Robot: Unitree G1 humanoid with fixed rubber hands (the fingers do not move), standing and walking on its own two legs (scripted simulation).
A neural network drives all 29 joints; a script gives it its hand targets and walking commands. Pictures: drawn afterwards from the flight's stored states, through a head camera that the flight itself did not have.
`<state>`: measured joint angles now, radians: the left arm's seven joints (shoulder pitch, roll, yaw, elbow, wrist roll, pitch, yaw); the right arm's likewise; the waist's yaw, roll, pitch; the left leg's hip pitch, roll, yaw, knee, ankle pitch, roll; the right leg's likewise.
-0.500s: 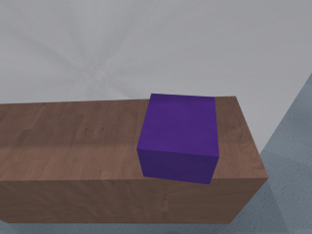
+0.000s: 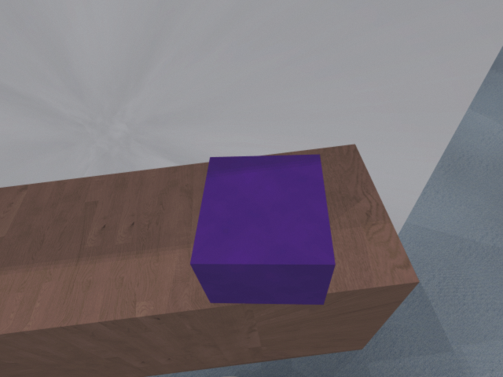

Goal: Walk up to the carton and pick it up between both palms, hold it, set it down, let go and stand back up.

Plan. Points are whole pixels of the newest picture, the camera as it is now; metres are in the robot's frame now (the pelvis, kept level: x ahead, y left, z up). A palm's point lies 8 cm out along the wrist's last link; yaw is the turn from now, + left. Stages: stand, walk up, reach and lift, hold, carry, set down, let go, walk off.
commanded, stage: walk up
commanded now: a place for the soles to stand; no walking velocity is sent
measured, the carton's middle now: (265, 228) +0.41 +0.03 -0.07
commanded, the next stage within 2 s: none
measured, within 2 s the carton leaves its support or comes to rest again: neither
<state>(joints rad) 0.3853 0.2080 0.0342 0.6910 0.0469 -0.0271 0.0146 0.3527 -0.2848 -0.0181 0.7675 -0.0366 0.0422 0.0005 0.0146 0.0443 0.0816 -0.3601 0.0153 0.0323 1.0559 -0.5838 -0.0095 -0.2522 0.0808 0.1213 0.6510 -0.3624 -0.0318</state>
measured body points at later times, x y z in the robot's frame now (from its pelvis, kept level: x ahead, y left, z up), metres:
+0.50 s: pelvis +0.02 +0.03 -0.01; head +0.04 +0.03 +0.44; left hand +0.10 +0.29 -0.13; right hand +0.12 -0.23 -0.12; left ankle +0.09 +0.15 -0.72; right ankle +0.01 -0.10 -0.72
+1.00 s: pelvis +0.03 +0.01 +0.00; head +0.05 +0.02 +0.44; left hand +0.10 +0.28 -0.13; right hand +0.16 -0.24 -0.11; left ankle +0.09 +0.15 -0.72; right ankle +0.01 -0.10 -0.72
